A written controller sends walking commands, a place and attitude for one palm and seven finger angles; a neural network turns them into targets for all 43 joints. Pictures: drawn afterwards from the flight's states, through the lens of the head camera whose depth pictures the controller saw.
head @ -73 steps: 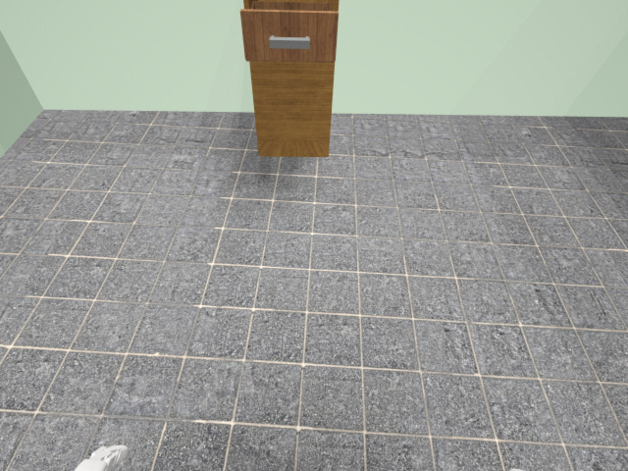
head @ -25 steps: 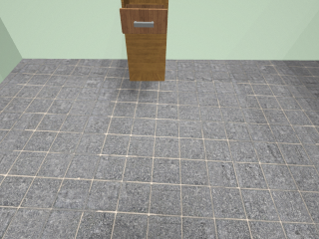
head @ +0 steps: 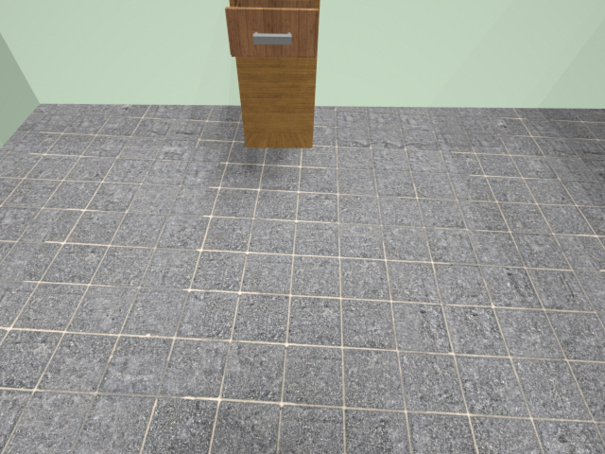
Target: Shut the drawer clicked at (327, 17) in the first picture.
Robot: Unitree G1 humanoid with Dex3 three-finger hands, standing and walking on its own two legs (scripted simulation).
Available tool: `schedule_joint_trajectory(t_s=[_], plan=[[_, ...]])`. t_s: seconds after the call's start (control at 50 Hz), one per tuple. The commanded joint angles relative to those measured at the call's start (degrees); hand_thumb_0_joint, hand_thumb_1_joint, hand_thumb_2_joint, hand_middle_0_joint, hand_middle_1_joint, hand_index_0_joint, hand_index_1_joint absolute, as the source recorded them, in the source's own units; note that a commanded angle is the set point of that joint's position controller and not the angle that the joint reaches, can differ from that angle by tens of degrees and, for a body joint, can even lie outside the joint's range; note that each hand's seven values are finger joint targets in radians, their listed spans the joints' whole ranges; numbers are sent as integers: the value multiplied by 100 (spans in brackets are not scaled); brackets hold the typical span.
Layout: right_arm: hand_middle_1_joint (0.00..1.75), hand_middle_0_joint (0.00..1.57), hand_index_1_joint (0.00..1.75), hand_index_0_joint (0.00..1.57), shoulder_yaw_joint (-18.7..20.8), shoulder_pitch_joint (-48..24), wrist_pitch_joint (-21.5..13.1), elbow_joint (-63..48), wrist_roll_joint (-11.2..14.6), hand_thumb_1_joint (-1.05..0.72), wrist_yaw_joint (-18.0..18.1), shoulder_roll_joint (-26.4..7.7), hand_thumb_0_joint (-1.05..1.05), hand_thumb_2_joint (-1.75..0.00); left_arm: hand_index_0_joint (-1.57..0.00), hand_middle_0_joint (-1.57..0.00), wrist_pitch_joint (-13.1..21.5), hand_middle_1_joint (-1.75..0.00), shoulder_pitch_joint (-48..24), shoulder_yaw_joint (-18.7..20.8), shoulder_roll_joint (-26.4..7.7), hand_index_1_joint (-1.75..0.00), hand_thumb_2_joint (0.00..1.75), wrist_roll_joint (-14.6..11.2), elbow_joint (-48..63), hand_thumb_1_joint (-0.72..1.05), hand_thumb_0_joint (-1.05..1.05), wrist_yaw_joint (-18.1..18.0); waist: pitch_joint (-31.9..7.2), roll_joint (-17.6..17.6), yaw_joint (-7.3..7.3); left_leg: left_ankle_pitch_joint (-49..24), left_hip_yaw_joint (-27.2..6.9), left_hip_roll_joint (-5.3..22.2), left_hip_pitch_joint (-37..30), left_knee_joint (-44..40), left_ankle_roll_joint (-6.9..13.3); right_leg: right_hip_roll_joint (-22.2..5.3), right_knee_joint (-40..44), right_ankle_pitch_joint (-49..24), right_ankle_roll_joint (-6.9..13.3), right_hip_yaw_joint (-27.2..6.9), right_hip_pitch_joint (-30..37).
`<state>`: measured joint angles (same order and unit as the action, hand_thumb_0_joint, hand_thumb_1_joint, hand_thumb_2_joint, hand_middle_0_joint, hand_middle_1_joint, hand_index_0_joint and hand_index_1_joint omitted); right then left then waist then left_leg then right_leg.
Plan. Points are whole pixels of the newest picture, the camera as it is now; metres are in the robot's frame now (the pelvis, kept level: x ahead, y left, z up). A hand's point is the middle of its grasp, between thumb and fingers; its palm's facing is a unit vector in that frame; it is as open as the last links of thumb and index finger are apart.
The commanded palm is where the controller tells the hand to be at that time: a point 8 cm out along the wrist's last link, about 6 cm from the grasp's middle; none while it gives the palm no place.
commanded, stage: walk to a spot facing it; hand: left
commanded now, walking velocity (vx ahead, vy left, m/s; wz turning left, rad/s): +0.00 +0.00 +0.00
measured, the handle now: (272, 36) +1.44 +0.19 -0.05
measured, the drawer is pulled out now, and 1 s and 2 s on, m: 0.30 0.30 0.30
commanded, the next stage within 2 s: none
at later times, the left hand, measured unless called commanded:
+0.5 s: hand out of the picture +0.07 +0.20 -0.19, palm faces -0.06 -0.99 -0.15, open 7.4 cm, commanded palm none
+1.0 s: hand (242, 345) +0.34 +0.13 -0.18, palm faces -0.04 -0.98 -0.20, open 7.3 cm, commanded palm none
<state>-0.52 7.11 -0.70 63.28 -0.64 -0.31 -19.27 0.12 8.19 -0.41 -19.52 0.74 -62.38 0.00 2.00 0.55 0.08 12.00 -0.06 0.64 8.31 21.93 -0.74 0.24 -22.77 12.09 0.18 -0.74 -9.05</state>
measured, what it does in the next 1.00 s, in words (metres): walks ahead: right foot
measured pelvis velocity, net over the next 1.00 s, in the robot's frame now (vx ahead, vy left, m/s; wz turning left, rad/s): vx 0.28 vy -0.05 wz -0.07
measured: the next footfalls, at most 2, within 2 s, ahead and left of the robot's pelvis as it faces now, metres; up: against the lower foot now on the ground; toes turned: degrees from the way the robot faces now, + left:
right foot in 0.74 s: +0.33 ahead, -0.14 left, +0.00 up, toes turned -13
left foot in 1.22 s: +0.50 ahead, +0.08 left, +0.00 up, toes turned +8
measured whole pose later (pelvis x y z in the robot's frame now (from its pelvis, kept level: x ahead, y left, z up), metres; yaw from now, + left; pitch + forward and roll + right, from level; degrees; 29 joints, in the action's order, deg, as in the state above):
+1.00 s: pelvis +0.28 -0.05 -0.01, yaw -4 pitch -2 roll -1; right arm 3.3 14.7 -1.6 60.2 -1.6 -0.2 -9.2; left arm 3.2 14.9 2.8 -10.2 1.5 -61.9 -0.8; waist 0.6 -0.5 -1.8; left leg 13.7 3.7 8.7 32.3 62.8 -0.7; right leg 1.0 -26.0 13.7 4.1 10.7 -10.9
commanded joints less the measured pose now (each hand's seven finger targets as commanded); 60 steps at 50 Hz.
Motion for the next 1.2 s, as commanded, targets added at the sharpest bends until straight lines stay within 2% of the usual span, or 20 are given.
schedule_joint_trajectory(t_s=[0.0,0.08,0.16,0.22,0.28,0.32,0.36,0.38,0.44,0.6,0.68,0.7,0.72,0.74,0.8,0.86,0.92,1.1,1.14,1.18], plan=[[30,20,30,20,241,-261,-130,-342,19,-90,102,-1175,0,-90,-20,-20,148,-30,-197,228,-1142,-30,90,-14,378,90,0,-61,-480,-101,-9,-843,-544,639,-143,-351,228,-684,361,-864,159,-594,87],[30,20,30,20,127,-112,-83,-239,-1,-90,91,-701,0,-90,-20,-20,99,-30,39,138,-691,-30,90,-26,252,90,0,-84,-581,-44,7,-656,-429,634,-203,-295,166,-698,373,-668,97,-544,169],[30,20,30,20,104,295,47,-190,-82,-90,32,-389,0,-90,-20,-20,-46,-30,487,148,-523,-30,90,50,181,90,0,-5,214,234,50,1754,-255,370,593,-64,157,-616,620,2074,229,-929,-366],[30,20,30,20,142,409,23,-280,-90,-90,21,-294,0,-90,-20,-20,-31,-30,821,252,-609,-30,90,54,216,90,0,22,551,604,116,1838,42,162,1109,661,142,-854,865,2702,525,-1466,-416],[30,20,30,20,168,657,-110,-344,-56,-90,32,-100,0,-90,-20,-20,69,-30,1026,352,-588,-30,90,16,252,90,0,3,447,751,22,1182,315,179,1049,1050,135,-1149,781,1919,814,-1719,-237],[30,20,30,20,189,1032,-187,-246,-27,-90,49,-60,0,-90,-20,-20,108,-30,926,354,-411,-30,90,13,291,90,0,1,403,365,-164,1020,234,286,310,545,198,-875,163,1051,738,-1240,-656],[30,20,30,20,347,2084,-257,111,-95,-90,92,-470,0,-90,-20,-20,125,-30,583,294,119,-30,90,20,499,90,0,48,456,-1448,-558,739,-1525,1518,-1027,-570,770,137,-2177,979,266,149,-2228],[30,20,30,20,385,2685,-289,270,-108,-90,155,-512,0,-90,-20,-20,213,-30,74,255,228,-30,90,47,752,90,0,22,737,-1732,-758,-377,-2317,2151,-1548,-973,1141,162,-3212,1911,160,317,-3298],[30,20,30,20,284,2647,-388,254,-78,-90,246,-6,0,-90,-20,-20,281,-30,-32,337,282,-30,90,53,702,90,0,60,792,-567,-526,-2565,-1611,2185,-1690,-599,1333,-479,-4066,1550,145,-3,-3669],[30,20,30,20,284,2360,-460,374,-63,-90,261,198,0,-90,-20,-20,159,-30,-247,285,804,-30,90,5,817,90,0,238,808,-978,-148,-2523,191,1309,-491,-1008,840,-240,-1854,82,195,1004,-1728],[30,20,30,20,370,2135,-435,399,6,-90,248,44,0,-90,-20,-20,234,-30,1522,469,449,-30,90,75,273,90,0,136,-190,-605,703,-3801,634,1147,-235,1207,557,76,-1105,-431,452,1050,573],[30,20,30,20,349,2210,-429,356,34,-90,178,222,0,-90,-20,-20,325,-30,2264,585,24,-30,90,126,81,90,0,71,-712,72,995,-2480,671,875,662,2732,377,-564,-828,-238,672,310,1757],[30,20,30,20,279,2603,-432,214,102,-90,153,659,0,-90,-20,-20,362,-30,2651,721,-560,-30,90,100,23,90,0,-20,-1476,1400,913,1492,653,76,1952,4735,165,-2305,-109,209,1288,-2305,2638],[30,20,30,20,301,2195,-383,59,93,-90,159,653,0,-90,-20,-20,318,-30,2479,753,-737,-30,90,-13,19,90,0,-32,-1256,1166,854,2002,4,126,2368,5824,327,-2742,753,1025,1524,-3350,2057],[30,20,30,20,355,1585,-291,-61,-21,-90,88,783,0,-90,-20,-20,338,-30,1026,504,19,-30,90,11,342,90,0,-72,251,38,196,836,-121,814,2430,5734,294,-2273,1153,1801,1150,-2029,-477],[30,20,30,20,343,2066,-65,63,-96,-90,58,1029,0,-90,-20,-20,398,-30,698,394,382,-30,90,67,375,90,0,-85,329,180,-265,459,58,886,1916,5028,131,-1772,1320,1023,844,-597,-1371],[30,20,30,20,388,1828,10,-130,-92,-90,3,1007,0,-90,-20,-20,429,-30,751,395,414,-30,90,84,304,90,0,-88,473,492,-346,91,198,944,1963,4279,-3,-1600,1568,981,854,-200,-1573],[30,20,30,20,376,133,-209,-880,-59,-90,-160,847,0,-90,-20,-20,459,-30,1598,439,195,-30,90,87,88,90,0,-53,554,319,194,151,640,683,1966,1745,57,-1698,1196,125,922,-153,-62],[30,20,30,20,401,334,-255,-832,-68,-90,-136,777,0,-90,-20,-20,439,-30,1624,455,193,-30,90,87,53,90,0,-56,468,167,51,236,797,562,1353,1270,109,-1663,770,-276,843,-28,-39],[30,20,30,20,488,1515,-340,-457,-115,-90,-46,388,0,-90,-20,-20,432,-30,1568,434,348,-30,90,34,82,90,0,-30,-232,-524,-472,131,559,583,-726,530,328,-1054,-1159,-1168,500,636,-716]])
